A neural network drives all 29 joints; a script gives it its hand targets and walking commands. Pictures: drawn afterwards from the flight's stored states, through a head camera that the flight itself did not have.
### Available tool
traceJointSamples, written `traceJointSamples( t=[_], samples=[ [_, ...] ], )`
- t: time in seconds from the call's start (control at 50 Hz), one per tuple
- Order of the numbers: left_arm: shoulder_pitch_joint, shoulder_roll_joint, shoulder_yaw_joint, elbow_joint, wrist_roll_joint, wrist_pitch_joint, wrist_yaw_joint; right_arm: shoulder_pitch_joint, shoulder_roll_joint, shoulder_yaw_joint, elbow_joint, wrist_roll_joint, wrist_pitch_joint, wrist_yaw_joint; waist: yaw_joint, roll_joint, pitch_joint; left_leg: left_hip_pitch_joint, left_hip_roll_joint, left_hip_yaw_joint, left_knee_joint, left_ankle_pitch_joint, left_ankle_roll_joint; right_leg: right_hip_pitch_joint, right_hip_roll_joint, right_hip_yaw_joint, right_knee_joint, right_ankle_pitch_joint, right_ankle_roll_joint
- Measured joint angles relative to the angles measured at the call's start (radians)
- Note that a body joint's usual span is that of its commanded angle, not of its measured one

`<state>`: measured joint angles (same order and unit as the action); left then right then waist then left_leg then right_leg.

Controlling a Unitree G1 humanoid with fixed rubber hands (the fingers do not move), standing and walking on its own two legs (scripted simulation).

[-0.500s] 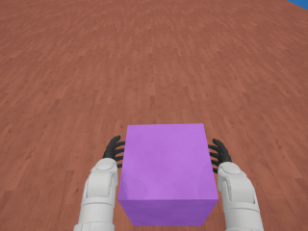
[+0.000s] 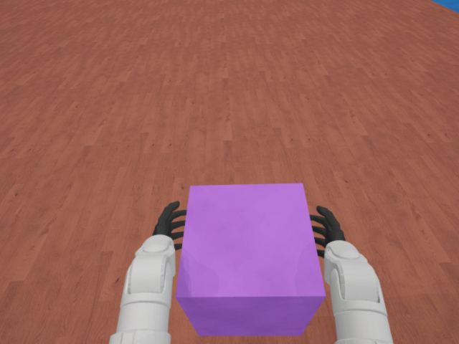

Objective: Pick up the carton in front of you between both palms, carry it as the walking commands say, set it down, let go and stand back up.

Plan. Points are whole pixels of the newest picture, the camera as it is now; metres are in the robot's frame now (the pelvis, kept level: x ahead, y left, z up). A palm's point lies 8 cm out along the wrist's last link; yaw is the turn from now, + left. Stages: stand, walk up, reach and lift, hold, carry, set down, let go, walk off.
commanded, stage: hold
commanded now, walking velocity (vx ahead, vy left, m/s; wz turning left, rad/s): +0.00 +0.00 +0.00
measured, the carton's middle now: (247, 263) +0.29 +0.00 -0.04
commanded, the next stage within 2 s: set down in 0.34 s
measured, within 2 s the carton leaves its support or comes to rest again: neither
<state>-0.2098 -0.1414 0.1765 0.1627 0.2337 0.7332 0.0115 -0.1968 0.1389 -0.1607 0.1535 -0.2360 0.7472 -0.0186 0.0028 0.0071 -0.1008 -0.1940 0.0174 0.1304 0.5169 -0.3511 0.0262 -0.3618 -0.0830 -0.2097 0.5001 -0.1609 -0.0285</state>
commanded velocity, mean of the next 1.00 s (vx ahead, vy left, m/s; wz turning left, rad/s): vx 0.00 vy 0.00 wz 0.00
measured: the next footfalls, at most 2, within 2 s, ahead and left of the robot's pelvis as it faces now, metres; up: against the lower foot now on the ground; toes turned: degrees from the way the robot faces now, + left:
none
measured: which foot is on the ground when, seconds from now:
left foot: down 0.00-1.00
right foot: down 0.00-1.00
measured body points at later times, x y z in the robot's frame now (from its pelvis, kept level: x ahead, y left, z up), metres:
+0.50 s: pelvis -0.03 -0.02 +0.00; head -0.06 -0.04 +0.45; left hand +0.26 +0.16 +0.04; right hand +0.29 -0.14 +0.03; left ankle -0.05 +0.09 -0.73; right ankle +0.06 -0.12 -0.73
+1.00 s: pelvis -0.06 -0.04 -0.08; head +0.14 -0.03 +0.32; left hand +0.31 +0.18 -0.15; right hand +0.34 -0.12 -0.17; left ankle -0.05 +0.09 -0.73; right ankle +0.06 -0.12 -0.73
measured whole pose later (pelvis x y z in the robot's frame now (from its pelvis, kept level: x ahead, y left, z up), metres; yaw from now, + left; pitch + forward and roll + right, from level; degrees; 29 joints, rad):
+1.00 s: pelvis -0.06 -0.04 -0.08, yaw +8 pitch +24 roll +1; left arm -0.63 -0.11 0.46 0.59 0.27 0.15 -0.03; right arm -0.58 0.14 -0.36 0.54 -0.27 0.17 -0.07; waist 0.04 0.03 0.04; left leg -1.04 -0.04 -0.05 1.05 -0.42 -0.02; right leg -1.14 0.02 -0.02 0.96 -0.23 -0.03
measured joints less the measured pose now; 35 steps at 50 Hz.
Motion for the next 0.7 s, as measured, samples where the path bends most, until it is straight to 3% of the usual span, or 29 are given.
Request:
traceJointSamples(
  t=[0.02, 0.08, 0.2, 0.28, 0.44, 0.6, 0.7],
  samples=[
    [-0.002, -0.001, 0.002, 0.003, 0.0, -0.006, -0.002, -0.001, 0.001, 0.0, -0.005, -0.001, -0.001, -0.001, 0.001, 0.005, 0.024, 0.023, 0.002, 0.0, -0.008, 0.003, 0.001, 0.025, 0.006, 0.001, -0.013, 0.007, -0.004],
    [0.004, 0.0, -0.011, 0.003, 0.001, -0.029, -0.009, 0.023, -0.003, 0.01, -0.041, -0.003, -0.005, -0.005, -0.009, 0.028, 0.098, 0.105, -0.011, -0.062, -0.06, 0.046, 0.004, 0.121, 0.055, 0.098, -0.085, 0.037, 0.013],
    [0.006, 0.001, -0.011, 0.02, -0.002, -0.048, -0.013, 0.038, -0.005, 0.02, -0.048, -0.004, -0.012, -0.014, -0.005, 0.027, 0.16, 0.177, -0.04, -0.118, -0.127, 0.078, 0.004, 0.208, 0.068, 0.193, -0.138, 0.052, 0.04],
    [0.004, 0.001, 0.009, 0.026, -0.005, -0.053, -0.013, 0.014, -0.002, 0.02, -0.019, -0.01, -0.016, -0.013, 0.009, 0.03, 0.17, 0.184, -0.041, -0.136, -0.12, 0.083, -0.002, 0.224, 0.067, 0.182, -0.139, 0.058, 0.032],
    [-0.064, -0.013, 0.063, 0.115, 0.022, -0.073, -0.025, -0.047, 0.009, -0.033, 0.052, -0.035, -0.024, -0.002, 0.005, 0.039, 0.179, 0.176, -0.031, -0.151, -0.078, 0.075, -0.011, 0.225, 0.078, 0.172, -0.11, 0.052, 0.02],
    [-0.274, -0.042, 0.286, 0.355, 0.157, -0.19, -0.072, -0.249, 0.057, -0.236, 0.273, -0.11, -0.126, 0.012, 0.007, 0.037, 0.208, 0.085, -0.029, -0.183, 0.043, 0.03, -0.003, 0.143, 0.111, 0.196, 0.008, 0.001, 0.005],
    [-0.365, -0.036, 0.391, 0.428, 0.245, -0.271, -0.104, -0.353, 0.077, -0.323, 0.377, -0.17, -0.218, 0.014, 0.022, 0.031, 0.222, -0.055, -0.025, -0.201, 0.145, 0.0, -0.006, 0.014, 0.119, 0.18, 0.091, -0.018, -0.012]
  ],
)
